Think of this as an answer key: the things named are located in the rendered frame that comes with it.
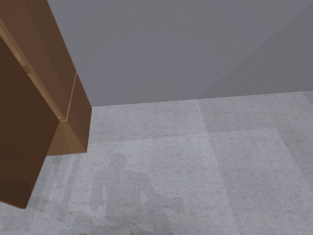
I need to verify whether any cupboard door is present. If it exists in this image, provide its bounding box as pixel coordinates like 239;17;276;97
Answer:
0;35;60;210

